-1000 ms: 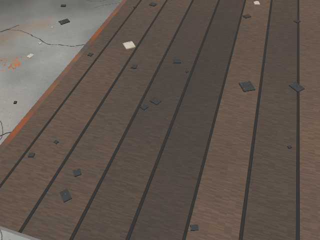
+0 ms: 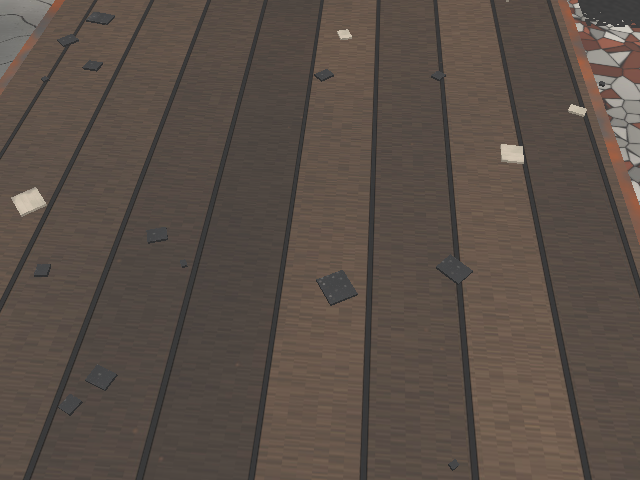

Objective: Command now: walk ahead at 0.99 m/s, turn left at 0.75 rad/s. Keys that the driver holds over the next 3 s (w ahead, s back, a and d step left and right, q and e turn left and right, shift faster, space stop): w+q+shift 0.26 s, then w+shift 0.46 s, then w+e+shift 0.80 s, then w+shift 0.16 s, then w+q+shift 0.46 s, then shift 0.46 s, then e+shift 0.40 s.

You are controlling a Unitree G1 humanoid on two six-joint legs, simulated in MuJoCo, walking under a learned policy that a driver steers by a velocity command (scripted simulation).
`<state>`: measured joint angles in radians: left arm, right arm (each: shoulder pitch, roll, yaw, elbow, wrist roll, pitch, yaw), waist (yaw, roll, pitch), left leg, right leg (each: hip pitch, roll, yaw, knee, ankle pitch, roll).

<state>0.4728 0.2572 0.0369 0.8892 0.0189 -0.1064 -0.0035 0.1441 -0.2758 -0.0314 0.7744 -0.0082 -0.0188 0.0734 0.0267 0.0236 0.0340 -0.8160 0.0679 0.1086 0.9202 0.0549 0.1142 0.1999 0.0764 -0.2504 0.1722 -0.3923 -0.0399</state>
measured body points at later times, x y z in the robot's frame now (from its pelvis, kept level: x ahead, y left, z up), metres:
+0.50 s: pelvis +0.49 +0.03 +0.00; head +0.52 +0.05 +0.45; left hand +0.68 +0.30 -0.06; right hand +0.54 -0.26 -0.12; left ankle +0.27 +0.01 -0.72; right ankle +0.74 -0.04 -0.70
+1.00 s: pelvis +0.95 +0.18 -0.01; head +0.99 +0.20 +0.44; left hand +0.76 +0.38 -0.14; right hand +1.28 +0.10 -0.06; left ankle +1.05 +0.33 -0.73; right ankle +0.75 -0.01 -0.68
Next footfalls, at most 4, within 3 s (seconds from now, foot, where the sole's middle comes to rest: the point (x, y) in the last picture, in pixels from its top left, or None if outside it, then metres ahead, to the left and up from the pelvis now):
0.12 left None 0.30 0.02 -0.76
0.54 right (348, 349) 0.77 -0.01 -0.76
0.98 left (212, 242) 1.08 0.35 -0.76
1.42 right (275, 133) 1.52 0.21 -0.76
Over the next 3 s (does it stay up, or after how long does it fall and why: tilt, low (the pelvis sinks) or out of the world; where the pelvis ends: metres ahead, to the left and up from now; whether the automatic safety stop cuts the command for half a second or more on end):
stays up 2.40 0.15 0.01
